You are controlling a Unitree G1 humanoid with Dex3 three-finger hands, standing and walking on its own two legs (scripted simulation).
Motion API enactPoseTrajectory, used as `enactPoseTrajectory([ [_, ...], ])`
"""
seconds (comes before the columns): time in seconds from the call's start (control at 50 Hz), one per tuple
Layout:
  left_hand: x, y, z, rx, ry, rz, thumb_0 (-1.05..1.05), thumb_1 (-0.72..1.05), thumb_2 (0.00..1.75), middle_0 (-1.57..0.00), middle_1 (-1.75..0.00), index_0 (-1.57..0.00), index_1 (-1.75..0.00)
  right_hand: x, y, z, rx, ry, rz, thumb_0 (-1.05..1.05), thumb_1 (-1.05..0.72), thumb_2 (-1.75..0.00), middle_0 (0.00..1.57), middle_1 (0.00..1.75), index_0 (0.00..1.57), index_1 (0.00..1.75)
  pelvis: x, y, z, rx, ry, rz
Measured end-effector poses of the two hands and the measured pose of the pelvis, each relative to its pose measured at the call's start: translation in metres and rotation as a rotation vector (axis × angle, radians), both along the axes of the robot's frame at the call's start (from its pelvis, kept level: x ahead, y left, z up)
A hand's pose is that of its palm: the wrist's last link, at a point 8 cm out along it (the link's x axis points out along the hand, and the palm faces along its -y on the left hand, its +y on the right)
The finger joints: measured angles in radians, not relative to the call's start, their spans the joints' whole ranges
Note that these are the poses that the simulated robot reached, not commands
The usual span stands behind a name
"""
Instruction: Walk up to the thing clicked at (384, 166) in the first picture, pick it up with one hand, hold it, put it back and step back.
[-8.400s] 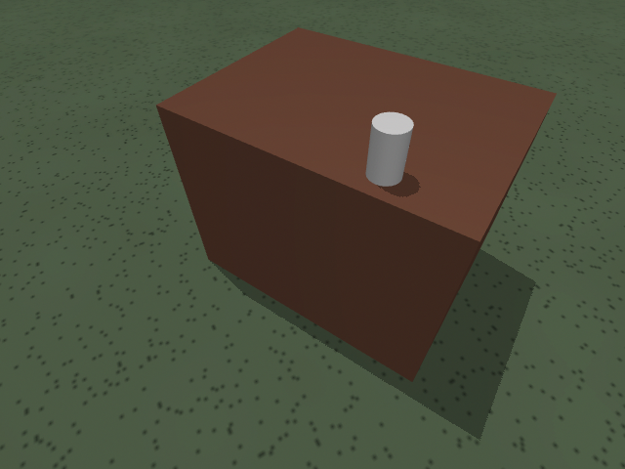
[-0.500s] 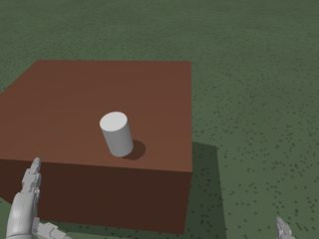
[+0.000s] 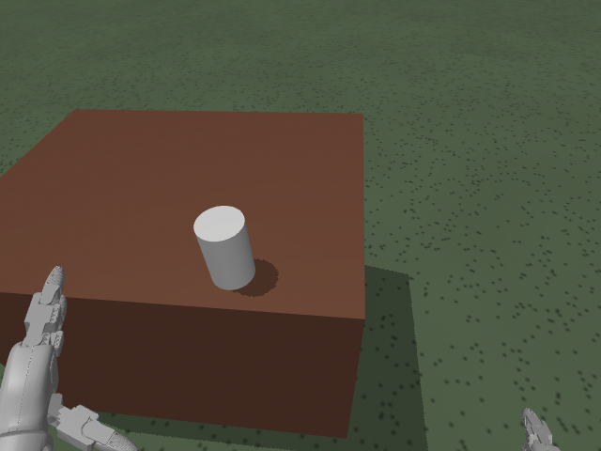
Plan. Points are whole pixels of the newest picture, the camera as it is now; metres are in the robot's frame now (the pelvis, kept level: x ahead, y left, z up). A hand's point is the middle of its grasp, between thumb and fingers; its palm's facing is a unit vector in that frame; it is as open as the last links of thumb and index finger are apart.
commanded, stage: go down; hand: left
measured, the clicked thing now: (226, 249) +0.45 +0.20 -0.01
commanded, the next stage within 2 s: none
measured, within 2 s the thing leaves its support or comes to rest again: neither
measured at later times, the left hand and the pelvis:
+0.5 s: hand (86, 300) +0.27 +0.31 +0.10, palm faces +0.25 -0.95 -0.19, open 17.6 cm; pelvis +0.00 +0.00 -0.01, yaw +1 degrees
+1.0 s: hand (78, 279) +0.29 +0.33 +0.10, palm faces +0.19 -0.98 -0.05, open 17.4 cm; pelvis +0.02 +0.01 -0.01, yaw +0 degrees
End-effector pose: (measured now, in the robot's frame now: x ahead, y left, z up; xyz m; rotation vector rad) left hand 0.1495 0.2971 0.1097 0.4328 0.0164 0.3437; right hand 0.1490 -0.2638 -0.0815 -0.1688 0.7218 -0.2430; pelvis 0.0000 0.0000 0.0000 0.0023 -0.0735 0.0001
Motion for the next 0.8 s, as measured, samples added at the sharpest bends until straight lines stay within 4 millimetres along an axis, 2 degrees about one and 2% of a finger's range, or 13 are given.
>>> enactPoseTrajectory([
  [0.14, -0.002, 0.001, 0.003, -0.022, -0.047, -0.002, -0.01, -0.6, 0.07, -0.07, -0.06, -0.06, -0.07, 0.001, 0.004, -0.003, 0.006, 0.009, 0.026, -0.01, 0.49, -0.06, 0.06, 0.06, 0.06, 0.05, 0.0, 0.0, -0.002, -0.002, 0.013, 0.004],
  [0.24, 0.007, 0.011, -0.001, -0.042, -0.066, 0.005, -0.01, -0.61, 0.06, -0.07, -0.07, -0.07, -0.08, 0.008, 0.012, -0.003, 0.016, 0.0, 0.044, -0.01, 0.49, -0.06, 0.06, 0.05, 0.06, 0.05, 0.0, -0.001, -0.004, -0.003, 0.02, 0.013],
  [0.32, 0.023, 0.027, -0.001, -0.08, -0.088, 0.007, -0.01, -0.61, 0.07, -0.07, -0.07, -0.06, -0.08, 0.012, 0.014, -0.003, 0.015, -0.005, 0.038, -0.01, 0.49, -0.06, 0.06, 0.05, 0.06, 0.05, 0.0, -0.001, -0.006, -0.003, 0.028, 0.019],
  [0.4, 0.048, 0.043, 0.001, -0.14, -0.111, -0.024, -0.01, -0.61, 0.08, -0.06, -0.07, -0.06, -0.07, 0.013, 0.017, -0.002, 0.006, -0.009, 0.028, -0.01, 0.49, -0.06, 0.06, 0.05, 0.06, 0.05, 0.0, 0.001, -0.007, -0.004, 0.038, 0.021],
  [0.5, 0.083, 0.056, 0.001, -0.221, -0.083, -0.107, -0.01, -0.6, 0.09, -0.05, -0.07, -0.05, -0.07, 0.011, 0.02, 0.002, -0.006, -0.008, 0.012, -0.01, 0.5, -0.06, 0.06, 0.05, 0.06, 0.05, 0.003, 0.004, -0.006, -0.006, 0.052, 0.014],
  [0.58, 0.102, 0.067, 0.002, -0.285, -0.072, -0.148, -0.01, -0.58, 0.1, -0.04, -0.06, -0.04, -0.07, 0.005, 0.021, 0.002, -0.013, -0.001, -0.003, -0.01, 0.5, -0.06, 0.06, 0.05, 0.06, 0.05, 0.006, 0.008, -0.005, -0.008, 0.068, 0.002],
  [0.7, 0.111, 0.074, -0.006, -0.332, -0.036, -0.171, -0.01, -0.57, 0.09, -0.04, -0.05, -0.04, -0.05, -0.002, 0.027, -0.003, -0.014, 0.029, 0.001, -0.01, 0.5, -0.06, 0.06, 0.05, 0.06, 0.05, 0.012, 0.014, -0.005, -0.01, 0.09, -0.012],
  [0.8, 0.111, 0.076, -0.01, -0.355, -0.038, -0.157, -0.01, -0.56, 0.08, -0.04, -0.04, -0.04, -0.04, 0.002, 0.028, -0.007, -0.023, 0.051, 0.006, -0.01, 0.5, -0.06, 0.06, 0.05, 0.06, 0.05, 0.015, 0.016, -0.006, -0.012, 0.1, -0.013],
])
